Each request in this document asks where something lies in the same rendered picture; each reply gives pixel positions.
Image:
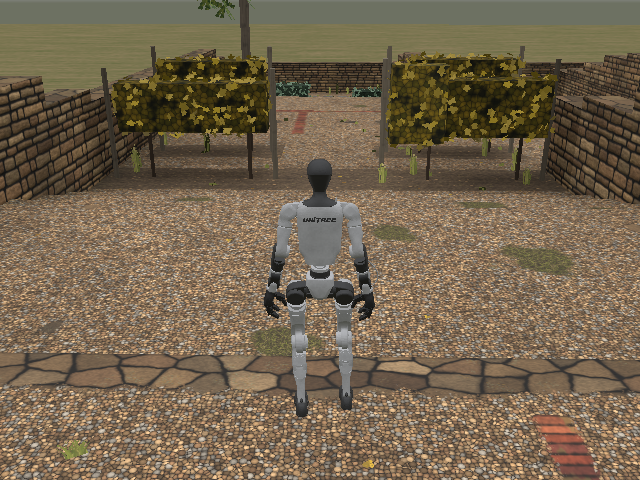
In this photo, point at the right robot hand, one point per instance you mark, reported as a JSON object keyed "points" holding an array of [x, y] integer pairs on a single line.
{"points": [[368, 306]]}

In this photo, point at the right robot upper arm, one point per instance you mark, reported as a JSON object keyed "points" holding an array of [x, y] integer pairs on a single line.
{"points": [[351, 212]]}

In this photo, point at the left robot shin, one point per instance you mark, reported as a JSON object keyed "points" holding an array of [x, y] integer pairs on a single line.
{"points": [[299, 370]]}

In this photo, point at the left robot hand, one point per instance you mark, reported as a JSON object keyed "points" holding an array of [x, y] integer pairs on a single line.
{"points": [[269, 304]]}

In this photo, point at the robot right forearm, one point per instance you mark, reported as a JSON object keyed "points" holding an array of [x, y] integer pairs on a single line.
{"points": [[363, 273]]}

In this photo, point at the right robot thigh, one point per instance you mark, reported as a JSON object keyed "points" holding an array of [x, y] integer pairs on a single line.
{"points": [[343, 297]]}

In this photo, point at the left robot upper arm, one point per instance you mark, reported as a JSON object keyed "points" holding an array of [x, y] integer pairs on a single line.
{"points": [[287, 213]]}

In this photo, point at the robot left forearm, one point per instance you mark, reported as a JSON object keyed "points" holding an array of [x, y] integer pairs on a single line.
{"points": [[275, 272]]}

